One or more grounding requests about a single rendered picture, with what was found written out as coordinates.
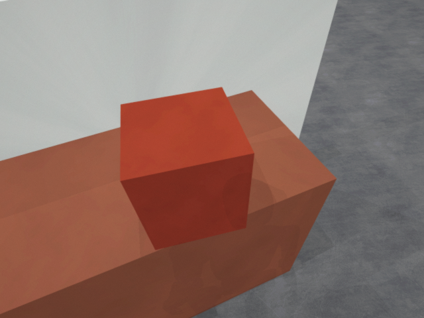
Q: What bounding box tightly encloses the pedestal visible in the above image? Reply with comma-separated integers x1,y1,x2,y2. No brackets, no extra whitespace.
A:
0,90,336,318

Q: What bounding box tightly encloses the carton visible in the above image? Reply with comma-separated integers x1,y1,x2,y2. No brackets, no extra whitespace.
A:
120,87,254,250

